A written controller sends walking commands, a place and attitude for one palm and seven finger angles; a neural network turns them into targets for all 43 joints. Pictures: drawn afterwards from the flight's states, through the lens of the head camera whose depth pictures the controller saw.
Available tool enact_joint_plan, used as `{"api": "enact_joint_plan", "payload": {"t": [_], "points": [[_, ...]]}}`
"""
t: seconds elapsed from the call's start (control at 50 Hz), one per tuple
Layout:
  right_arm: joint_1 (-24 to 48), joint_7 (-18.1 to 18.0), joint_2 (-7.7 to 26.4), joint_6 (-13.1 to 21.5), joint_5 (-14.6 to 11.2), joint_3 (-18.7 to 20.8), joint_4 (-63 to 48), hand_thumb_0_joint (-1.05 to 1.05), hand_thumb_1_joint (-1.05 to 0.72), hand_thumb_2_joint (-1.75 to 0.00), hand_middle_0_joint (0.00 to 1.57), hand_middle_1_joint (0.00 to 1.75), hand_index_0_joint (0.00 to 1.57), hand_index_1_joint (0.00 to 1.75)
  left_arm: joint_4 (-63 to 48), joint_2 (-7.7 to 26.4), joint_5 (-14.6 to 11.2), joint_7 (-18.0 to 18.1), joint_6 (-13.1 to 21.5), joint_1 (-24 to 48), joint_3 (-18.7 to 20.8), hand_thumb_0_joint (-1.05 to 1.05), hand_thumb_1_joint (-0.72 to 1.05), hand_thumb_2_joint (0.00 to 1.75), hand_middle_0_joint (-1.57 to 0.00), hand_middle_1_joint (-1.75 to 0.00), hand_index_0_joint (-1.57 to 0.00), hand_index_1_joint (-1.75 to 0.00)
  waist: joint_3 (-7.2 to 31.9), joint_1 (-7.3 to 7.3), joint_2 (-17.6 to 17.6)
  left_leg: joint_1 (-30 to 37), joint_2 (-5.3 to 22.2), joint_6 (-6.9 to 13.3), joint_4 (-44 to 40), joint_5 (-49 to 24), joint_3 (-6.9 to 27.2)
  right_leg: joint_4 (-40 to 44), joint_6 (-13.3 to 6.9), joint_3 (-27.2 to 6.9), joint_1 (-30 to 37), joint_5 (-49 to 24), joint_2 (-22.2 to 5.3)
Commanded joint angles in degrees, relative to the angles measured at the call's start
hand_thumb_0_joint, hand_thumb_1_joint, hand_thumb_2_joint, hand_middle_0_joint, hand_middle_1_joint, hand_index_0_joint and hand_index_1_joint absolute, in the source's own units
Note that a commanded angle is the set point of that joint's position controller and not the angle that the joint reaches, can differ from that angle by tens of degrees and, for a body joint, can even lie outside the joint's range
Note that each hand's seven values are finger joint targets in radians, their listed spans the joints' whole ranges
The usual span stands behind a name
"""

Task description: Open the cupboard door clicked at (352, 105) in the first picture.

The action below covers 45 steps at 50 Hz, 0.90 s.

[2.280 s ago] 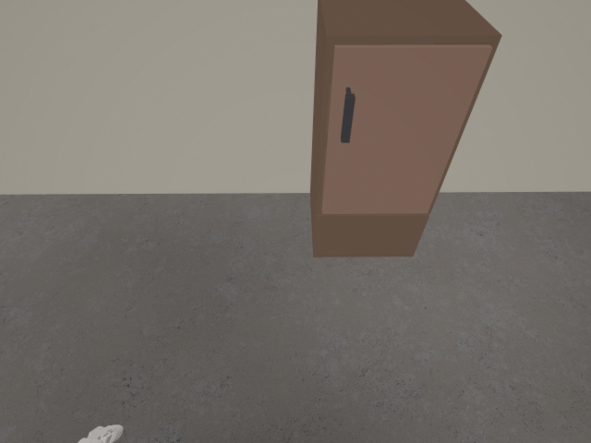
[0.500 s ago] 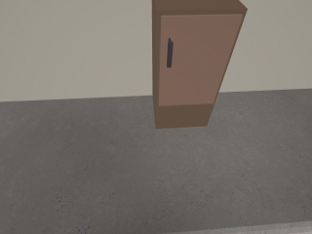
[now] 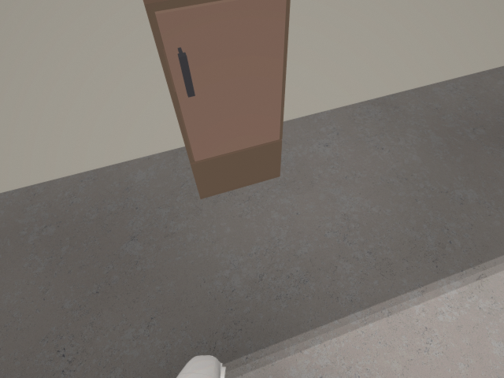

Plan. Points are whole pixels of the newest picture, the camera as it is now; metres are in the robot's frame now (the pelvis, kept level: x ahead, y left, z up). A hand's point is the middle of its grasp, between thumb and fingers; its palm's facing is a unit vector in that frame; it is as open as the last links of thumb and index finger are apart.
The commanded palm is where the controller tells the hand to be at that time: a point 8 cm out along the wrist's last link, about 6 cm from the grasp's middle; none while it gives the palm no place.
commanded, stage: walk to a spot facing it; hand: left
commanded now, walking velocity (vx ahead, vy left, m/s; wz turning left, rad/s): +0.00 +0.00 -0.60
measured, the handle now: (185, 72) +0.94 +0.30 -0.05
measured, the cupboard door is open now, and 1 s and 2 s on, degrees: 0 0 0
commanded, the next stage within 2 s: turn to face it in 1.76 s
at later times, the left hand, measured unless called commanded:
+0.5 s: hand out of the picture +0.09 +0.27 -0.17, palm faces -0.21 -0.95 -0.22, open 7.4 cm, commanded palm none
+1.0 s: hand (200, 375) +0.15 +0.12 -0.16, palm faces -0.55 -0.81 -0.21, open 7.4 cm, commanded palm none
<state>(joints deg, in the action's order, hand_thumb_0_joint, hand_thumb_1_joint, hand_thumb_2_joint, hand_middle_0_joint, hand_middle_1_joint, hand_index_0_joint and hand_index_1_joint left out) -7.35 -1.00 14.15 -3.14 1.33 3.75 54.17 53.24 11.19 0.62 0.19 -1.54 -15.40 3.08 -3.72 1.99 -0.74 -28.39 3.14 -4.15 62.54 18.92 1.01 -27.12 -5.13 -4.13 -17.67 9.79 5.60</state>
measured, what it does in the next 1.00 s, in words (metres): steps on the spot, turning right: left foot, then right foot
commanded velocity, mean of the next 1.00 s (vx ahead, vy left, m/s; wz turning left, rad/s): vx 0.16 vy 0.00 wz -0.54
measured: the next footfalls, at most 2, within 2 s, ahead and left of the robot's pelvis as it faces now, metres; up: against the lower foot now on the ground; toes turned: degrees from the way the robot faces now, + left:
left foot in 0.30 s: +0.01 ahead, +0.16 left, +0.00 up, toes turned -12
right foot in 0.76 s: -0.07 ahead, -0.09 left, +0.00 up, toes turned -36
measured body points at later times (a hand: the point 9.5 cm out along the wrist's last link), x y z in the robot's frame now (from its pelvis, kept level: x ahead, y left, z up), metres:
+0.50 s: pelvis -0.03 +0.07 +0.00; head +0.00 +0.09 +0.45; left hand +0.10 +0.32 -0.15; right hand -0.03 -0.20 -0.12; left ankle -0.02 +0.17 -0.74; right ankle -0.07 -0.07 -0.65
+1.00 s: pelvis +0.00 -0.02 +0.00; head +0.00 -0.03 +0.45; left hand +0.17 +0.16 -0.14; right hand -0.12 -0.26 -0.14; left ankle +0.13 +0.08 -0.67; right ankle -0.10 -0.06 -0.74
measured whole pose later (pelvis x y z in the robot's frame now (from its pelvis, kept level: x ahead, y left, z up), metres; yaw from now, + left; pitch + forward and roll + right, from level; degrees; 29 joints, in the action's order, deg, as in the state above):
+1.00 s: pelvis +0.00 -0.02 +0.00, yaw -36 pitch -1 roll +0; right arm -14.9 1.4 14.3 -1.1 2.1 3.8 55.2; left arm 55.9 10.7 1.0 -0.6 2.0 -17.3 2.4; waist -0.9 -0.9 -1.1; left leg -32.4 8.8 -4.6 60.2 15.3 -4.1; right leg -22.9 -2.3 0.6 -5.2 17.3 1.8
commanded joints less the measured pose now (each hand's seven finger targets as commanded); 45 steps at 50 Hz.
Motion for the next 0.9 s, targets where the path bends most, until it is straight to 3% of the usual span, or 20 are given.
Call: {"api": "enact_joint_plan", "payload": {"t": [0.0, 0.12, 0.22, 0.24, 0.26, 0.28, 0.3, 0.34, 0.4, 0.46, 0.52, 0.62, 0.66, 0.7, 0.72, 0.74, 0.76, 0.78, 0.82, 0.88], "points": [[1.18, -0.75, 4.59, 1.4, -0.25, 0.93, -4.83, 0.0, -0.9, -0.9, 0.2, 0.3, 0.2, 0.3, -3.68, 11.86, 0.57, 0.58, 0.78, -2.47, 3.18, 0.0, 0.9, 0.9, -0.2, -0.3, -0.2, -0.3, 6.96, 0.4, 6.95, -3.73, 0.1, -0.33, -2.69, 1.33, 1.5, 9.57, -3.04, -20.94, 10.2, -5.39, -15.83], [2.0, -0.83, 4.75, 1.88, -0.75, 0.7, -6.21, 0.0, -0.9, -0.9, 0.2, 0.3, 0.2, 0.3, -4.25, 13.11, 0.98, 0.27, 0.05, -2.01, 3.47, 0.0, 0.9, 0.9, -0.2, -0.3, -0.2, -0.3, 7.04, 1.16, 8.28, 2.76, -2.1, 1.01, -14.64, 4.85, 1.15, 10.53, -4.67, -25.95, 6.98, -1.51, -14.31], [-5.8, -1.41, 4.87, 3.01, -1.63, 0.67, -5.12, 0.0, -0.9, -0.9, 0.2, 0.3, 0.2, 0.3, -5.51, 13.77, 0.97, 0.33, -0.64, 2.36, 3.69, 0.0, 0.9, 0.9, -0.2, -0.3, -0.2, -0.3, 10.4, -2.02, 9.68, 17.53, -4.63, 3.24, -34.75, 1.07, 0.39, 8.2, -1.34, -26.44, 2.04, -5.03, -11.51], [-9.41, -1.75, 5.81, 3.49, -1.66, 0.9, -4.11, 0.0, -0.9, -0.9, 0.2, 0.3, 0.2, 0.3, -5.95, 13.04, 0.68, 0.17, -0.73, 3.89, 3.54, 0.0, 0.9, 0.9, -0.2, -0.3, -0.2, -0.3, 11.59, -3.97, 7.99, 26.03, -2.87, 4.35, -41.08, -2.66, 1.25, 5.77, 1.44, -23.35, -3.51, -0.86, -8.67], [-10.67, -2.11, 9.28, 3.94, -1.23, 1.51, -4.05, 0.0, -0.9, -0.9, 0.2, 0.3, 0.2, 0.3, -6.9, 10.29, 0.24, -0.21, -0.95, 3.88, 3.12, 0.0, 0.9, 0.9, -0.2, -0.3, -0.2, -0.3, 10.72, -4.81, -1.98, 32.95, 6.38, 7.24, -48.13, 2.56, 10.9, -1.94, 4.48, -16.59, -14.41, 9.74, -2.31], [-7.0, -2.06, 13.44, 3.67, -0.63, 2.26, -5.65, 0.0, -0.9, -0.9, 0.2, 0.3, 0.2, 0.3, -7.34, 8.04, 0.12, -0.89, -0.92, 2.96, 2.9, 0.0, 0.9, 0.9, -0.2, -0.3, -0.2, -0.3, 6.94, -3.32, -15.96, 30.95, 20.37, 10.34, -52.25, 3.13, 23.54, -18.87, 7.03, -5.54, -23.08, 20.21, 2.8], [-2.77, -1.85, 13.42, 3.28, -0.86, 1.88, -7.66, 0.0, -0.9, -0.9, 0.2, 0.3, 0.2, 0.3, -7.33, 10.46, 0.83, -0.91, -0.89, 4.14, 3.77, 0.0, 0.9, 0.9, -0.2, -0.3, -0.2, -0.3, 3.99, -2.55, -11.52, 19.57, 25.02, 13.26, -52.12, 0.36, 23.38, -29.51, 8.49, -3.36, -20.1, 19.4, -2.25], [3.37, -1.95, 7.43, 3.67, -0.27, 0.23, -8.67, 0.0, -0.9, -0.9, 0.2, 0.3, 0.2, 0.3, -4.44, 11.41, 1.73, -1.62, -1.76, 0.77, 4.93, 0.0, 0.9, 0.9, -0.2, -0.3, -0.2, -0.3, 1.34, 1.46, -7.08, 11.03, 16.04, 11.9, -50.03, -6.08, 11.4, -41.96, 9.44, -2.11, -14.42, 12.47, -2.95], [1.11, -1.82, 6.64, 4.16, -0.21, 0.17, -8.05, 0.0, -0.9, -0.9, 0.2, 0.3, 0.2, 0.3, -4.08, 8.49, 1.33, -2.49, -1.9, 0.47, 3.83, 0.0, 0.9, 0.9, -0.2, -0.3, -0.2, -0.3, 1.59, 0.87, -5.37, 17.11, 11.04, 10.98, -46.12, -15.57, 1.34, -43.9, 10.02, 1.85, -17.77, 9.78, -4.35], [-6.92, -1.71, 7.16, 4.23, -0.04, 0.7, -5.47, 0.0, -0.9, -0.9, 0.2, 0.3, 0.2, 0.3, -5.6, 7.17, 0.8, -2.5, -1.62, 5.81, 2.85, 0.0, 0.9, 0.9, -0.2, -0.3, -0.2, -0.3, 2.03, -2.93, -7.89, 25.42, 12.71, 12.46, -43.27, -25.94, 0.85, -36.33, 10.5, 3.48, -19.63, 11.8, -6.34], [-10.19, -1.48, 8.32, 4.18, 0.04, 1.25, -3.88, 0.0, -0.9, -0.9, 0.2, 0.3, 0.2, 0.3, -6.41, 6.28, 0.6, -2.48, -1.67, 9.16, 2.35, 0.0, 0.9, 0.9, -0.2, -0.3, -0.2, -0.3, 1.55, -4.32, -8.75, 26.76, 15.18, 13.04, -42.34, -31.29, -0.35, -28.72, 10.4, 5.46, -16.87, 13.86, -7.86], [-11.1, -0.68, 9.83, 4.37, 0.48, 1.9, -2.55, 0.0, -0.9, -0.9, 0.2, 0.3, 0.2, 0.3, -6.98, 5.81, 0.88, -3.52, -1.3, 11.72, 2.0, 0.0, 0.9, 0.9, -0.2, -0.3, -0.2, -0.3, 2.11, -5.39, -11.01, 22.31, 18.21, 12.09, -45.53, -6.47, -1.93, -17.76, 8.59, 9.06, -8.8, 15.97, -8.38], [-10.55, -0.43, 10.43, 4.46, 0.64, 2.04, -2.03, 0.0, -0.9, -0.9, 0.2, 0.3, 0.2, 0.3, -6.92, 5.46, 0.99, -3.79, -0.74, 11.45, 2.07, 0.0, 0.9, 0.9, -0.2, -0.3, -0.2, -0.3, 1.84, -4.86, -10.83, 21.01, 18.73, 11.01, -44.66, -1.84, -3.04, -12.91, 7.63, 10.4, -5.69, 16.64, -7.7], [-10.52, -0.12, 9.76, 4.46, 0.51, 1.91, -1.64, 0.0, -0.9, -0.9, 0.2, 0.3, 0.2, 0.3, -5.46, 6.02, 1.06, -3.49, 0.04, 7.28, 2.31, 0.0, 0.9, 0.9, -0.2, -0.3, -0.2, -0.3, 3.82, -2.33, -7.58, 16.75, 17.22, 8.19, -36.79, 0.02, -6.51, -3.25, 6.16, 11.83, 4.85, 11.75, -6.02], [-10.25, 0.25, 8.46, 4.38, 0.23, 1.4, -1.85, 0.0, -0.9, -0.9, 0.2, 0.3, 0.2, 0.3, -3.42, 8.44, 1.17, -3.0, 0.83, 1.26, 2.91, 0.0, 0.9, 0.9, -0.2, -0.3, -0.2, -0.3, 6.68, 0.75, -0.8, 9.49, 14.87, 4.89, -26.26, 1.5, -10.78, 3.06, 4.26, 9.36, 17.31, 9.32, -7.62], [-8.41, 0.95, 4.1, 4.21, -0.61, 0.17, -4.28, 0.0, -0.9, -0.9, 0.2, 0.3, 0.2, 0.3, -1.15, 16.29, 1.53, -2.02, 1.76, -6.85, 4.43, 0.0, 0.9, 0.9, -0.2, -0.3, -0.2, -0.3, 9.79, 4.78, 19.01, -7.86, 7.45, 1.2, -7.31, 15.29, -16.79, 10.75, -1.55, -13.18, 30.75, 17.7, -23.02], [-0.53, 1.05, 4.24, 4.12, 0.17, -0.44, -8.33, 0.0, -0.9, -0.9, 0.2, 0.3, 0.2, 0.3, 0.03, 19.59, 0.19, -0.95, 1.43, -11.76, 5.01, 0.0, 0.9, 0.9, -0.2, -0.3, -0.2, -0.3, 7.92, 7.54, 21.14, -17.96, 3.27, 0.71, 3.6, 18.99, -9.14, 14.06, -6.11, -28.01, 29.4, 9.23, -29.58], [1.17, 1.09, 5.73, 4.34, 0.43, 0.1, -8.95, 0.0, -0.9, -0.9, 0.2, 0.3, 0.2, 0.3, 0.15, 18.11, 0.04, -0.31, 1.74, -11.52, 4.76, 0.0, 0.9, 0.9, -0.2, -0.3, -0.2, -0.3, 5.14, 6.44, 13.33, -19.72, 5.06, 1.38, 6.07, 13.32, -3.62, 13.85, -7.4, -23.42, 27.46, 8.19, -28.88], [0.8, 1.47, 5.67, 4.54, 0.38, 0.5, -7.06, 0.0, -0.9, -0.9, 0.2, 0.3, 0.2, 0.3, -0.91, 13.89, 0.25, 0.0, 2.61, -5.16, 3.6, 0.0, 0.9, 0.9, -0.2, -0.3, -0.2, -0.3, 1.06, 3.45, 11.24, -16.81, 7.1, 1.23, 6.16, 5.07, -3.08, 14.58, -5.93, -19.62, 19.17, 12.84, -24.25], [-4.13, 1.84, 4.27, 4.01, 0.71, 0.7, -4.12, 0.0, -0.9, -0.9, 0.2, 0.3, 0.2, 0.3, -1.51, 10.39, 0.51, -0.21, 4.04, -1.59, 2.02, 0.0, 0.9, 0.9, -0.2, -0.3, -0.2, -0.3, -1.77, -1.31, 7.15, -10.58, 6.45, -0.42, 1.44, -1.63, -4.31, 14.83, -4.07, -9.44, 11.07, -0.32, -19.63]]}}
